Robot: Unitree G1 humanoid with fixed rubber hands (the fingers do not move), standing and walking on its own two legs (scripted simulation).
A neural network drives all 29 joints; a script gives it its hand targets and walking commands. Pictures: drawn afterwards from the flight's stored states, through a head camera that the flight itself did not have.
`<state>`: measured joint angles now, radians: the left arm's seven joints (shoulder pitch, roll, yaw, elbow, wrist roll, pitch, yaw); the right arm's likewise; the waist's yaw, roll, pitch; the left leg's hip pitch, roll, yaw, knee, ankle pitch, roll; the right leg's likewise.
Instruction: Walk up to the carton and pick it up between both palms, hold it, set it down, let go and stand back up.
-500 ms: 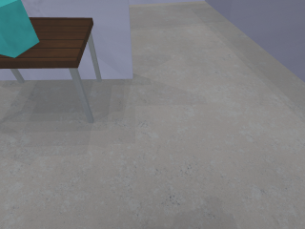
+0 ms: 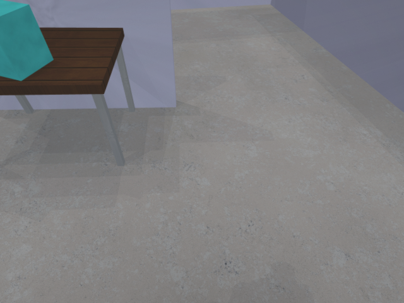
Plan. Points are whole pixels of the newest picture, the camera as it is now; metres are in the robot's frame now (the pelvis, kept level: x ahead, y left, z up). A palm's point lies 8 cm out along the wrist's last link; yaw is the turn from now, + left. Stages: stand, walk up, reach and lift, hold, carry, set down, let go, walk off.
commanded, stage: stand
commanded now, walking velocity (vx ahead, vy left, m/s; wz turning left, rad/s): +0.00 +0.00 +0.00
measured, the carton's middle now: (6, 40) +1.16 +0.90 -0.03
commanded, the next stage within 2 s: walk up in 0.96 s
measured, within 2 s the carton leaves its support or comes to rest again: neither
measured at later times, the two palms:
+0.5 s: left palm out of the picture -0.03 +0.20 -0.15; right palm out of the picture -0.03 -0.19 -0.15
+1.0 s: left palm out of the picture -0.04 +0.19 -0.15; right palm out of the picture -0.04 -0.19 -0.15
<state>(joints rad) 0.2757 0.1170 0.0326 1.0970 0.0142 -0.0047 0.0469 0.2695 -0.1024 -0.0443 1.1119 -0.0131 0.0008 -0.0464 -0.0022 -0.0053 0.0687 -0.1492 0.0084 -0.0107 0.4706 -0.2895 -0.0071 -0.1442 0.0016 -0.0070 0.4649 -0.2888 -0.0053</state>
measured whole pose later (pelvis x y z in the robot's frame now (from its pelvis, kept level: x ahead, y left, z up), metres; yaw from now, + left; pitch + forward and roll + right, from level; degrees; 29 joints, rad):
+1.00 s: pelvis -0.01 +0.00 +0.00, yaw +0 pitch -2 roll +0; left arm 0.30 0.09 0.01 1.17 0.01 -0.01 0.05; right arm 0.29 -0.08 -0.02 1.18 -0.01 0.00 -0.05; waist 0.00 0.00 0.07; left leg -0.15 0.01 -0.01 0.44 -0.26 -0.01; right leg -0.15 0.00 -0.01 0.44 -0.26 -0.01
